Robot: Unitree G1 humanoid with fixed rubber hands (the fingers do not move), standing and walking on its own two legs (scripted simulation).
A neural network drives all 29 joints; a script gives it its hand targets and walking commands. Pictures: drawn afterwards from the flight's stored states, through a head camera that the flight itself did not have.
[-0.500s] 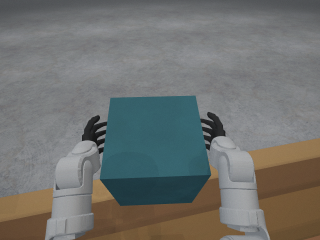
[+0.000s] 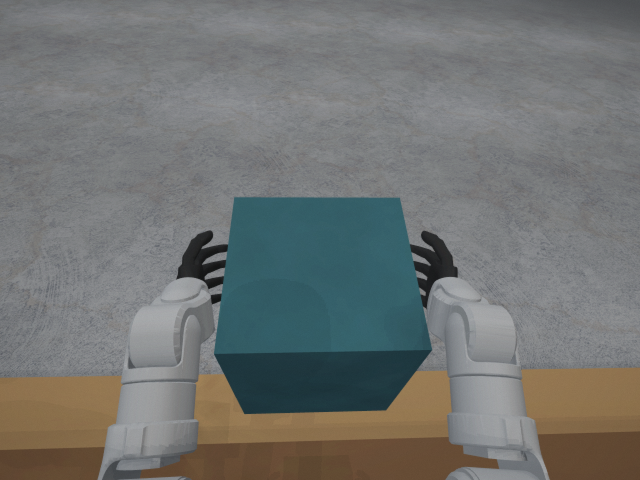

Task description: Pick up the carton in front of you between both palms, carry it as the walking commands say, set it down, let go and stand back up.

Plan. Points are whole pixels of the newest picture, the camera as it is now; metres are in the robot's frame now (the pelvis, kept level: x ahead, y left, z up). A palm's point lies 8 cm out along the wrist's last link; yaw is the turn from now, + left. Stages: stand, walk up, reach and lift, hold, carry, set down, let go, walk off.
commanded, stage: carry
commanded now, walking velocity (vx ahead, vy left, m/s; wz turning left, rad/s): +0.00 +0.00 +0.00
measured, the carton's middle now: (316, 313) +0.34 +0.04 +0.03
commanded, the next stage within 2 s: none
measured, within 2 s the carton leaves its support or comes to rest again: neither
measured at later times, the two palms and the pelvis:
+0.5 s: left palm (281, 206) +0.69 +0.14 -0.08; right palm (416, 232) +0.65 -0.16 -0.08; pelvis +0.36 +0.03 -0.17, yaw -1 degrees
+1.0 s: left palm (290, 184) +1.03 +0.16 -0.27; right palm (383, 190) +1.05 -0.14 -0.27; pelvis +0.72 -0.03 -0.33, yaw +0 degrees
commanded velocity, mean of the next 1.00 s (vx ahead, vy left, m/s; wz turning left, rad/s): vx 0.00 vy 0.00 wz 0.00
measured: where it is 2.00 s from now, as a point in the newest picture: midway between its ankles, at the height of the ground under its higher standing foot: (326, 332)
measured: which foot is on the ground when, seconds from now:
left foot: up 0.00-0.32, down 0.34-0.78, up 0.80-1.00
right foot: down 0.00-0.36, up 0.38-0.74, down 0.76-1.00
